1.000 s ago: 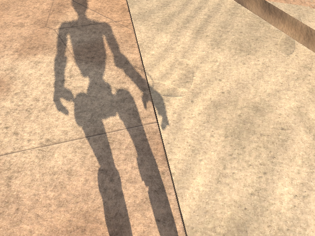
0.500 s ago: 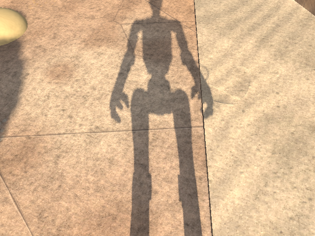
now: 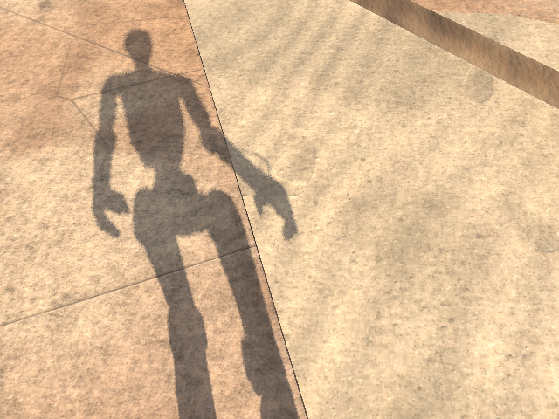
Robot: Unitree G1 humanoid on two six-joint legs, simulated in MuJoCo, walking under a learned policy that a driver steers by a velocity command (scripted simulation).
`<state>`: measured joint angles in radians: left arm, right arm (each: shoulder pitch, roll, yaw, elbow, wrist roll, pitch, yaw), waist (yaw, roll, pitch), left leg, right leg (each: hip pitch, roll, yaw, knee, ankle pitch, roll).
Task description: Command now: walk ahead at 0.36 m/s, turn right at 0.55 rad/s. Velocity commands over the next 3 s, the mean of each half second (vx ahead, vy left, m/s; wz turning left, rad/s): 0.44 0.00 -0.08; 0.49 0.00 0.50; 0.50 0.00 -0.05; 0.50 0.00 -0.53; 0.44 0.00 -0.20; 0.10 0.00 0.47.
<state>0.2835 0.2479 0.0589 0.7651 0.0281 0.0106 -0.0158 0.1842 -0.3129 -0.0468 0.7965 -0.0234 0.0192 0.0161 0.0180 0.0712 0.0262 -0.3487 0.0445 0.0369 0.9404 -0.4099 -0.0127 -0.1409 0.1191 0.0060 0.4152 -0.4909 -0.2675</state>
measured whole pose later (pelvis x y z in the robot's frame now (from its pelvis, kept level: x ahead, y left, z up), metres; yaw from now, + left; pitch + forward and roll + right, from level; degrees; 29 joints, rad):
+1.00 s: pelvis +0.51 +0.03 +0.01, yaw +18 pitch +1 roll -2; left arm 0.17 0.23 0.01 0.70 0.04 -0.07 0.01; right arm 0.31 -0.30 -0.07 0.78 -0.03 -0.02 0.03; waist -0.03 0.04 0.04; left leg -0.42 -0.03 -0.05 1.15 -0.34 0.07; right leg -0.41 -0.01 -0.11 0.64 -0.25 -0.03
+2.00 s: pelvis +1.00 +0.17 +0.01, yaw -4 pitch +1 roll -1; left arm 0.26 0.26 0.06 0.79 0.01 -0.02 -0.01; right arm 0.23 -0.23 -0.03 0.72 -0.04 -0.05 0.00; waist -0.02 0.01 0.04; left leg -0.52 0.10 -0.04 1.16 -0.31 -0.02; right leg -0.33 0.15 -0.06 0.56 -0.24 -0.15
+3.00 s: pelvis +1.40 +0.15 +0.03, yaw +9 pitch +1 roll +0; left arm 0.11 0.26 0.01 0.69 0.00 0.01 0.05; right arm 0.32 -0.30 -0.09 0.74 -0.01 0.04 -0.01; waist -0.05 0.01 0.02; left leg -0.27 -0.18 -0.27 0.48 -0.20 0.05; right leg -0.33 0.05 0.09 0.55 -0.30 0.01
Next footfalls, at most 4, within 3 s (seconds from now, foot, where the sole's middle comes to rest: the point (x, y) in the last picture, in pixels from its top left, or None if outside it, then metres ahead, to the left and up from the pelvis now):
0.38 left None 0.30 0.10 -0.79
0.84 right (339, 358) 0.63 -0.05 -0.75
1.34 left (220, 328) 0.74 0.26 -0.79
1.82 right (269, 222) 1.07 0.14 -0.75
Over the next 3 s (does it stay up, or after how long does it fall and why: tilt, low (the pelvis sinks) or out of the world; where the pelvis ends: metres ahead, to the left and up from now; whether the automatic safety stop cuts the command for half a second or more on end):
stays up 1.40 0.15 0.03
